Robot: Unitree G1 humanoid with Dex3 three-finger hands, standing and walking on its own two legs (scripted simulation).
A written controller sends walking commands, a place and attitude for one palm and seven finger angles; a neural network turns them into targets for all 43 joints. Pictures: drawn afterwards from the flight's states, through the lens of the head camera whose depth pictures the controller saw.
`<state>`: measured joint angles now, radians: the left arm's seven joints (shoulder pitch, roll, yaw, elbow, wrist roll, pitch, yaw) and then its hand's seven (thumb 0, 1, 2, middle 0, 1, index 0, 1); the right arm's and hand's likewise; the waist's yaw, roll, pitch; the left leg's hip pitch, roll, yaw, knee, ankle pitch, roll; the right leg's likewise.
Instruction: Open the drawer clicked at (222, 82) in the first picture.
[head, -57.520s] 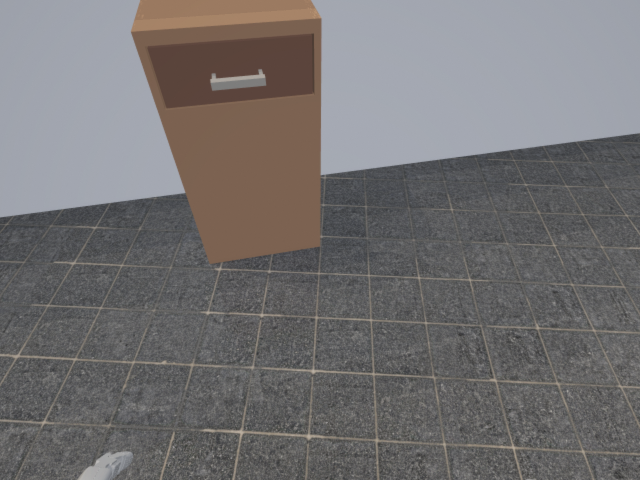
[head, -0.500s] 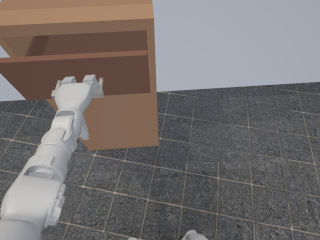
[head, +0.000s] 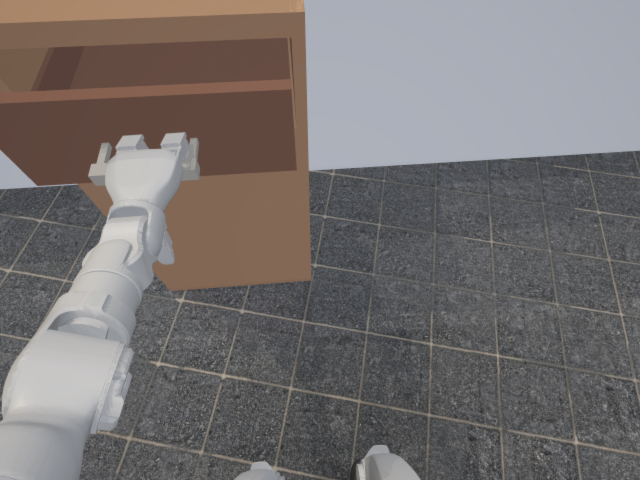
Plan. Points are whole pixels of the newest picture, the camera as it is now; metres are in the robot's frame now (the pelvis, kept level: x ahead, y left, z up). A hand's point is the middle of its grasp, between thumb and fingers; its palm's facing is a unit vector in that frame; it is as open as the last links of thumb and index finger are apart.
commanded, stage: lower the fingers behind the handle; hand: left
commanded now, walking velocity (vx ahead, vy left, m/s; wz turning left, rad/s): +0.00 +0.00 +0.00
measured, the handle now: (148, 159) +0.53 +0.22 +0.04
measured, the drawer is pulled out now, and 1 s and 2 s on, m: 0.10 0.10 0.10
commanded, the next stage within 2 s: lift the fingers back up to retry in 1.16 s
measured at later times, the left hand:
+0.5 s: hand (162, 200) +0.48 +0.20 +0.01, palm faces -0.01 -0.01 -1.00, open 14.0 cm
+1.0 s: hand (162, 200) +0.48 +0.20 +0.01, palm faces +0.01 +0.00 -1.00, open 14.2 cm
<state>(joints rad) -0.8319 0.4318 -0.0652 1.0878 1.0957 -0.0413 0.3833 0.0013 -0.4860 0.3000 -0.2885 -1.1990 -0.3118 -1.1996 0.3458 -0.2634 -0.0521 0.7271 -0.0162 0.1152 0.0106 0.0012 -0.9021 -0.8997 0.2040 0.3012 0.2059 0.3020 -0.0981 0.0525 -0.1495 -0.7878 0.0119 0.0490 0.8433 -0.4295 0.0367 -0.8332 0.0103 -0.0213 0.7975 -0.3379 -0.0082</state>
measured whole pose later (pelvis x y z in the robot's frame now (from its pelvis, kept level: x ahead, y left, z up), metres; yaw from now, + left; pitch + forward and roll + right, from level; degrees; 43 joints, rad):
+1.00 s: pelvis -0.04 +0.01 -0.04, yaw -1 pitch +25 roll -2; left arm -0.96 0.48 -0.10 1.09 1.08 0.01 0.34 0.00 -0.49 0.30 -0.23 -1.20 -0.23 -1.20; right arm 0.35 -0.26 -0.01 0.67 0.01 0.11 -0.01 0.00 -0.90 -0.90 0.20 0.30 0.21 0.30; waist -0.12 0.05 -0.19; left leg -1.03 0.02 0.06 1.07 -0.48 0.05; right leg -1.07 0.01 -0.01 1.00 -0.37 0.00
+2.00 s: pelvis +0.02 +0.00 +0.01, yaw +0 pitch +18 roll -2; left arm -0.70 0.40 -0.07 0.92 1.06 -0.04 0.35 0.00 -0.49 0.30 -0.31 -1.20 -0.31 -1.20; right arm 0.32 -0.26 -0.07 0.72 -0.01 0.14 0.01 0.00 -0.90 -0.90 0.20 0.30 0.21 0.30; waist -0.06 0.07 -0.14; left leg -0.66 0.01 0.04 0.77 -0.42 0.04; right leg -0.70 0.01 -0.02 0.71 -0.33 0.00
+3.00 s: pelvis +0.00 +0.00 +0.01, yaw +0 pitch +19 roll -1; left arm -0.77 0.44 -0.04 1.04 1.09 -0.07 0.35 0.00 -0.49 0.30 -0.32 -1.20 -0.31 -1.20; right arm 0.34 -0.27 -0.06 0.73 -0.01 0.11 0.00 0.00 -0.90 -0.90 0.20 0.30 0.21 0.30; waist -0.09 0.05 -0.13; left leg -0.72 0.01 0.05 0.79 -0.41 0.04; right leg -0.77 0.01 -0.01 0.75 -0.32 -0.01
